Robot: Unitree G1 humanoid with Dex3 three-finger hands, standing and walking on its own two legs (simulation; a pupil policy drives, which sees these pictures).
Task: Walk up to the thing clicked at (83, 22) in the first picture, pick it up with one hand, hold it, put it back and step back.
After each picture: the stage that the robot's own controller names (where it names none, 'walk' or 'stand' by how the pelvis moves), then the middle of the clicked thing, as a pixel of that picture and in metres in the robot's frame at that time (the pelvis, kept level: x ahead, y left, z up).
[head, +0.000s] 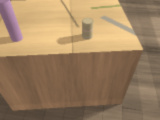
stand; (87, 28) +0.84 +0.00 -0.07
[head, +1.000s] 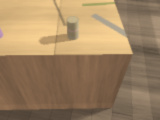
rise first; (72, 28) +0.76 +0.11 -0.04
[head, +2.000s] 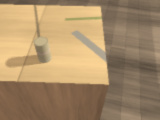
stand; (43, 50) +0.60 +0.22 -0.04
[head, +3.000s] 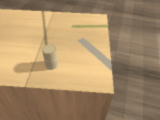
stand; (50, 57) +0.59 +0.19 -0.07
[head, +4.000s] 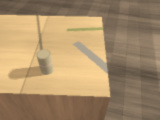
stand; (45, 62) +0.57 +0.21 -0.07
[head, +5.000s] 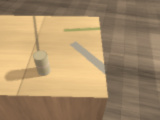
stand; (42, 63) +0.56 +0.22 -0.07
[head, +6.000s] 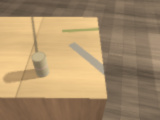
stand; (40, 64) +0.55 +0.23 -0.07
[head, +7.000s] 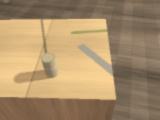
rise first; (50, 65) +0.55 +0.22 -0.07
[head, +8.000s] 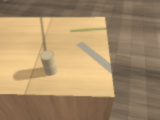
go down; (49, 63) +0.56 +0.22 -0.07
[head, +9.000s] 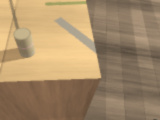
go down; (25, 43) +0.58 +0.20 -0.04
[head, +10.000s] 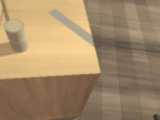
go down; (17, 36) +0.57 +0.21 +0.00
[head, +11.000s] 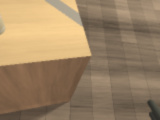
close in; out of the picture +0.58 +0.23 +0.04
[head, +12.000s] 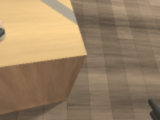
close; out of the picture +0.55 +0.20 +0.04
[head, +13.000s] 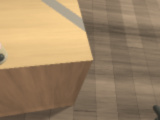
lift; out of the picture +0.47 +0.23 +0.04
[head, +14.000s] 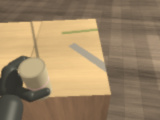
lift; (37, 80) +0.31 +0.14 +0.16
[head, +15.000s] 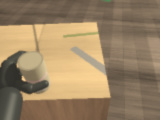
hold; (35, 73) +0.32 +0.15 +0.16
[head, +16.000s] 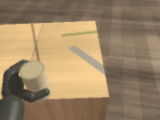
hold; (37, 82) +0.32 +0.15 +0.13
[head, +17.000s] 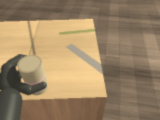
crouch; (34, 76) +0.34 +0.16 +0.12
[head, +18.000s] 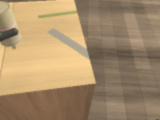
lower; (4, 25) +0.49 +0.20 +0.17
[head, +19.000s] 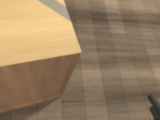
lower; out of the picture +0.55 +0.22 +0.05
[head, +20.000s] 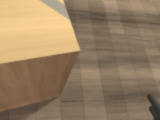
lower; out of the picture +0.54 +0.21 +0.05
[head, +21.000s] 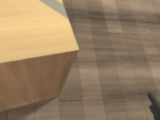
lower; out of the picture +0.55 +0.22 +0.05
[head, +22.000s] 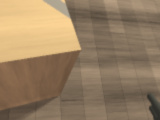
lower; out of the picture +0.55 +0.22 +0.05
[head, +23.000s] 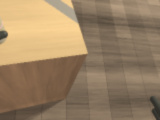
open; out of the picture +0.53 +0.20 +0.04
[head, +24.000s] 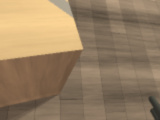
rise; out of the picture +0.54 +0.21 +0.05
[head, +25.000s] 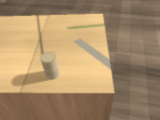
sink last; (50, 66) +0.52 +0.19 -0.02
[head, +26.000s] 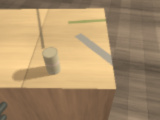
stand; (52, 61) +0.53 +0.18 -0.03
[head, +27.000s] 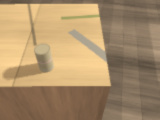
stand; (44, 58) +0.52 +0.19 -0.01
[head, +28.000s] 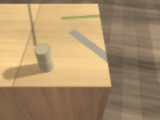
stand; (44, 58) +0.52 +0.19 -0.01
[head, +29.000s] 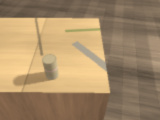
stand; (50, 67) +0.55 +0.18 -0.07
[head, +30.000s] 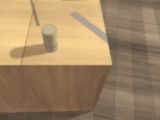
walk; (50, 38) +0.61 +0.15 -0.05
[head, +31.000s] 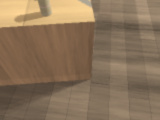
walk; (44, 4) +0.89 +0.26 -0.04
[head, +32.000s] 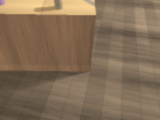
stand; (58, 0) +1.17 +0.21 -0.05
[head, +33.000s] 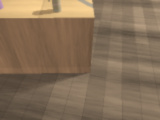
stand; (56, 3) +1.16 +0.22 -0.07
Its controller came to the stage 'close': yes
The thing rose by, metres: 0.23
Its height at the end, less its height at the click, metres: +0.00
